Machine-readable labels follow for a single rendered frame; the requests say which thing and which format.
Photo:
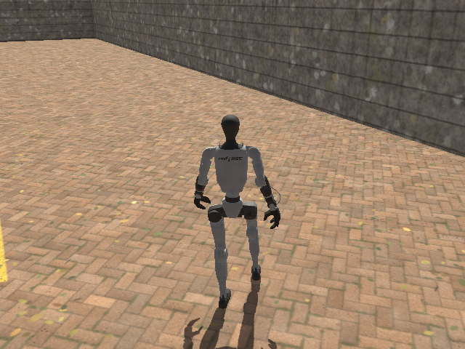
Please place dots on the right robot upper arm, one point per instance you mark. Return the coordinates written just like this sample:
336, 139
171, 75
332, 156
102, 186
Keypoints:
254, 154

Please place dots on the humanoid robot head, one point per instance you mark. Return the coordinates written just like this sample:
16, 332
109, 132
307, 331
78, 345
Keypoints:
230, 125

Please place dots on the robot right forearm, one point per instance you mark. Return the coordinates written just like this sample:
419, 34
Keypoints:
268, 196

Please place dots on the left robot upper arm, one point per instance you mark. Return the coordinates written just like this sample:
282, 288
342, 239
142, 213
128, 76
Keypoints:
205, 165

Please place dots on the robot left foot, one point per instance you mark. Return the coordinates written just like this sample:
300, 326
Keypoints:
224, 301

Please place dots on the right robot hand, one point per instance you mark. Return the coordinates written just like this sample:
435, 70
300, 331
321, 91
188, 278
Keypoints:
275, 219

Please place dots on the robot left forearm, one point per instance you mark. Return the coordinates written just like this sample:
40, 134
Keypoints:
199, 189

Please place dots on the left robot hand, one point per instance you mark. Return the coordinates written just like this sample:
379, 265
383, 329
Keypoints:
204, 199

